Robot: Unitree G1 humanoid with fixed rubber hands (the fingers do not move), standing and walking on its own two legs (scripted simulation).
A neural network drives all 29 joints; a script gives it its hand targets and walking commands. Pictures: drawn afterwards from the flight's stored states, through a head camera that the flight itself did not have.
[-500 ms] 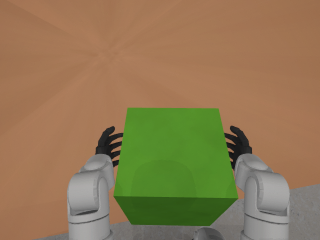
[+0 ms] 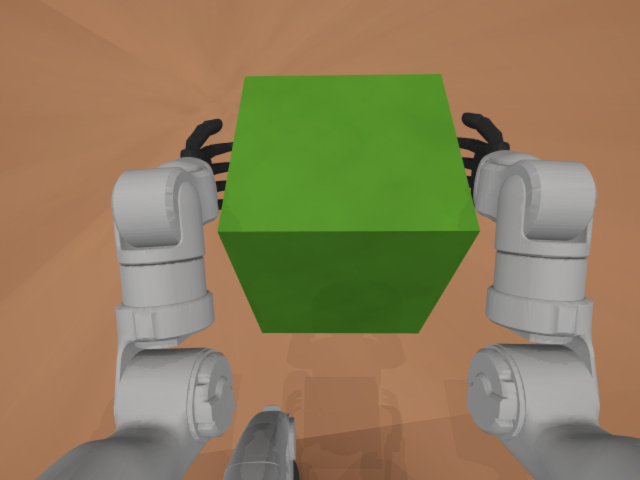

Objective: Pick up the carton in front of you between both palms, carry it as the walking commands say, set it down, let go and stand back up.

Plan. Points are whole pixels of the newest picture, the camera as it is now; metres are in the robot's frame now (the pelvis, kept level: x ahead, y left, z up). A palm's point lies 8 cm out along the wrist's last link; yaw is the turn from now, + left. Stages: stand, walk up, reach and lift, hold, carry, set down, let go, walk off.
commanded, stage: carry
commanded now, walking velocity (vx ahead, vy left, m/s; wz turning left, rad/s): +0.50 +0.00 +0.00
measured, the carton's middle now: (341, 218) +0.40 +0.01 +0.08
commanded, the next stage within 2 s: none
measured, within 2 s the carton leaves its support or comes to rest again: neither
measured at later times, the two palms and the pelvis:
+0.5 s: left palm (240, 22) +0.72 +0.16 +0.15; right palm (439, 22) +0.70 -0.14 +0.16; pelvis +0.31 +0.03 +0.02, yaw +0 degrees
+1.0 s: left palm out of the picture +0.98 +0.20 +0.23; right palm out of the picture +0.99 -0.10 +0.23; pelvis +0.60 +0.03 +0.04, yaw +1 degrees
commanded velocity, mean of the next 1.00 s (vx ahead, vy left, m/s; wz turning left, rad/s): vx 0.50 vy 0.00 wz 0.00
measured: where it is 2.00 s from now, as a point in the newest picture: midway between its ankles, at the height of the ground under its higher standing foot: (328, 184)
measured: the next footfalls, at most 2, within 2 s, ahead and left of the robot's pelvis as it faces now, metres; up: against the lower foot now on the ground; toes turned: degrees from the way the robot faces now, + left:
left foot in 0.18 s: +0.32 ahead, +0.10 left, +0.03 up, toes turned +6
right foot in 0.60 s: +0.57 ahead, -0.07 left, +0.05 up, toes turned -4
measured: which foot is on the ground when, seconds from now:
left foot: up 0.00-0.16, down 0.18-0.60, up 0.62-1.00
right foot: down 0.00-0.20, up 0.22-0.58, down 0.60-1.00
